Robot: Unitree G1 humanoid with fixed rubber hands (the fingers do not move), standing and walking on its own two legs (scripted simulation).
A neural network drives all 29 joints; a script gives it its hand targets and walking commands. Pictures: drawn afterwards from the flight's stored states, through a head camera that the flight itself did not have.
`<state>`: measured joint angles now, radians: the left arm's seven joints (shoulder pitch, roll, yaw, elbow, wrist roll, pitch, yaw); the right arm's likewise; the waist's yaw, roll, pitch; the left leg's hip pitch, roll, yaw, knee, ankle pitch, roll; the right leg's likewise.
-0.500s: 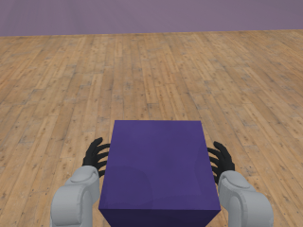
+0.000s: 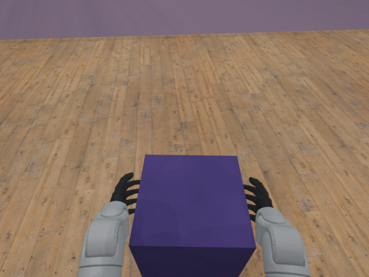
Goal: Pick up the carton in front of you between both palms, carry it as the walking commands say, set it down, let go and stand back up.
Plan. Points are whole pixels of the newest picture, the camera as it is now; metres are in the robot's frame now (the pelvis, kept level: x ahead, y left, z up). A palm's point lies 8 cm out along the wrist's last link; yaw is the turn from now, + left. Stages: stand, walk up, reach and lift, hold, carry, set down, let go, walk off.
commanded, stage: carry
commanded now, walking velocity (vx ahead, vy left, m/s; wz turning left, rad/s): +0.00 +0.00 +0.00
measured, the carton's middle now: (189, 222) +0.27 +0.00 -0.03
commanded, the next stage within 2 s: hold in 0.94 s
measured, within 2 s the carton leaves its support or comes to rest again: neither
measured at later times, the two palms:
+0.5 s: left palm (119, 210) +0.26 +0.15 +0.04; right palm (262, 215) +0.26 -0.15 +0.04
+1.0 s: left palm (116, 216) +0.24 +0.15 +0.04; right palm (263, 222) +0.24 -0.15 +0.04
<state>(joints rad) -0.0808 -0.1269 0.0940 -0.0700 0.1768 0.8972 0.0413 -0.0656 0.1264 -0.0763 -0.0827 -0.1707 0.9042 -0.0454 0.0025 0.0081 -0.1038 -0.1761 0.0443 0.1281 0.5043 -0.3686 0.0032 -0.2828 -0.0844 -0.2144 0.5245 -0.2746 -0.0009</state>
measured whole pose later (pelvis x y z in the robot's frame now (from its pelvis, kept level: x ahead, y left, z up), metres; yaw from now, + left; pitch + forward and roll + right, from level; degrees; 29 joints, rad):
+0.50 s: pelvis -0.02 +0.00 +0.00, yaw +0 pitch +2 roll +0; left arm -0.17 -0.14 0.15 0.12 0.21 0.73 0.03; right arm -0.16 0.13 -0.14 0.11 -0.21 0.74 -0.03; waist 0.00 0.01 -0.08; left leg -0.21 0.04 0.13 0.50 -0.33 0.01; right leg -0.30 -0.09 -0.21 0.50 -0.23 -0.01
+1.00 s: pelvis -0.04 +0.00 +0.01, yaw +0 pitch -1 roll -1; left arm -0.17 -0.14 0.15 0.12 0.22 0.72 0.02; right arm -0.15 0.13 -0.14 0.09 -0.21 0.74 -0.02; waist 0.00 0.02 -0.01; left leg -0.14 0.03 0.09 0.46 -0.26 0.02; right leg -0.23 -0.05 -0.14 0.44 -0.17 -0.01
